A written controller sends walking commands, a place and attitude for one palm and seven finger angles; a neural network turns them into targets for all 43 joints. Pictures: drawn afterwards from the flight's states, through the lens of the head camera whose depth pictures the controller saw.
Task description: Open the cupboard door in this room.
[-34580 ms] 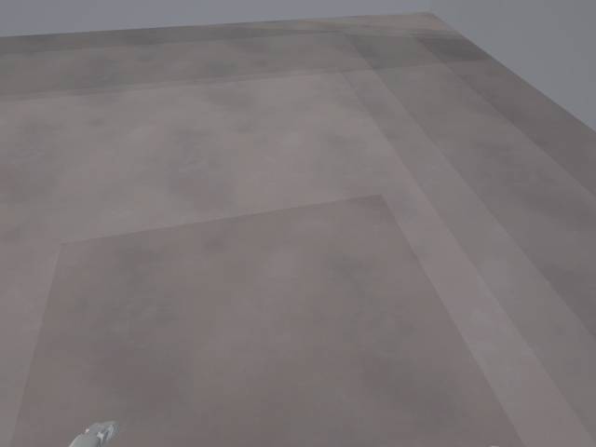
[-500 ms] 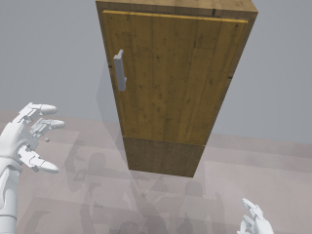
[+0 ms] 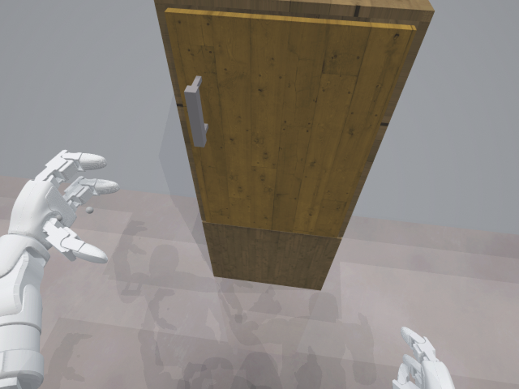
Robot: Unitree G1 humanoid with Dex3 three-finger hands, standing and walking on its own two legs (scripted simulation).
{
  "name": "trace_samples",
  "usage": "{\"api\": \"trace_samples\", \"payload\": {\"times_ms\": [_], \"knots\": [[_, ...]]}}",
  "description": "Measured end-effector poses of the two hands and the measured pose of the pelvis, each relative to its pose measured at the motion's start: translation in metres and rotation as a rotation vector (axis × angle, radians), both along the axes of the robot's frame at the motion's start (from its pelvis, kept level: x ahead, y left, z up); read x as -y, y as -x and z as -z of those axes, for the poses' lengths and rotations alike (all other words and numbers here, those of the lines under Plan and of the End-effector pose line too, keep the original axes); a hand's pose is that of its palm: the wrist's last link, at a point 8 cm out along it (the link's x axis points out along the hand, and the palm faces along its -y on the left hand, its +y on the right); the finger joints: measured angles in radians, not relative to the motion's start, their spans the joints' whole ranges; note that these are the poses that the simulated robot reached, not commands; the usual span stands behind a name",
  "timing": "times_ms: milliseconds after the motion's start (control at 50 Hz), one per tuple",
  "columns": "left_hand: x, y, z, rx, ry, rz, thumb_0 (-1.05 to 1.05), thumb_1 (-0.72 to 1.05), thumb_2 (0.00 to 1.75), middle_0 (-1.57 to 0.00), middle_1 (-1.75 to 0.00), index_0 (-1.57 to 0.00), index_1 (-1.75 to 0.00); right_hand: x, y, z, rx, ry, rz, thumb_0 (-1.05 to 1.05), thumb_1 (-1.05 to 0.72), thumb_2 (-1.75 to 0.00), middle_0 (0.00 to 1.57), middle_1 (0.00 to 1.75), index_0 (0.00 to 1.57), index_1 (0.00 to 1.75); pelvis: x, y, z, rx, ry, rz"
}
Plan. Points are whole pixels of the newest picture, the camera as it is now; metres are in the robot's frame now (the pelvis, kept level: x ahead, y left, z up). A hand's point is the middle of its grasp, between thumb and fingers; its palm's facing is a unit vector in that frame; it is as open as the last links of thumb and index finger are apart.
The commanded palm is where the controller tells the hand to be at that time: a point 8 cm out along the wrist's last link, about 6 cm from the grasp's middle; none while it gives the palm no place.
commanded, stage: move the hooked fingers beside the handle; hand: left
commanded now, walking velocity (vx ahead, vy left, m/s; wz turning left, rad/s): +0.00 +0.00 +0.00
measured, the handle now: (199, 112) +0.58 +0.16 +0.11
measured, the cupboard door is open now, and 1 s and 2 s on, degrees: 0 0 0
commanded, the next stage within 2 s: none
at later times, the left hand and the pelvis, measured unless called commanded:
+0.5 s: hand (116, 175) +0.40 +0.26 +0.11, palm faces -0.05 -1.00 +0.00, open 14.0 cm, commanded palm +0.38 +0.30 +0.11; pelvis +0.00 +0.00 +0.00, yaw -1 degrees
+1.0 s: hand (144, 147) +0.47 +0.23 +0.11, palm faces -0.08 -1.00 +0.01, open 14.0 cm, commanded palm +0.46 +0.29 +0.11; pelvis +0.00 +0.01 -0.01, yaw -2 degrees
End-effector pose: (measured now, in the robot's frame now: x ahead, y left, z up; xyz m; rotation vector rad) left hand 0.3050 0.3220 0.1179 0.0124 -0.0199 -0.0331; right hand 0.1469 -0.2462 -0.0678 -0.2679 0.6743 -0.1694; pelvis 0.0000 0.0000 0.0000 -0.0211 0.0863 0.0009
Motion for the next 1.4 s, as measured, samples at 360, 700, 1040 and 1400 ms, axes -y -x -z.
{"api": "trace_samples", "payload": {"times_ms": [360, 700, 1040, 1400], "knots": [[0.005, -0.048, 0.005, -0.031, 0.027, 0.005, -0.01, -0.5, 0.3, -0.3, -1.2, -0.3, -1.2, 0.014, 0.04, 0.017, -0.156, 0.001, 0.082, 0.01, -0.91, -0.9, 0.21, 0.3, 0.2, 0.3, -0.001, -0.005, 0.002, -0.044, -0.004, 0.018], [0.017, -0.107, 0.008, -0.064, 0.042, 0.016, -0.01, -0.5, 0.3, -0.3, -1.2, -0.3, -1.2, 0.015, 0.075, 0.027, -0.283, 0.007, 0.14, 0.01, -0.91, -0.9, 0.21, 0.3, 0.2, 0.3, -0.005, -0.002, 0.007, -0.093, 0.0, 0.029], [0.034, -0.152, 0.008, -0.048, 0.017, 0.039, -0.01, -0.5, 0.3, -0.3, -1.2, -0.29, -1.2, 0.016, 0.124, 0.037, -0.457, 0.018, 0.212, 0.01, -0.91, -0.9, 0.21, 0.3, 0.2, 0.3, -0.01, -0.002, 0.013, -0.15, 0.008, 0.035], [0.035, -0.204, 0.006, -0.054, 0.019, 0.027, -0.01, -0.5, 0.3, -0.3, -1.2, -0.29, -1.2, 0.013, 0.174, 0.039, -0.632, 0.034, 0.286, 0.01, -0.91, -0.9, 0.21, 0.3, 0.2, 0.3, -0.011, -0.002, 0.021, -0.228, 0.022, 0.041]]}}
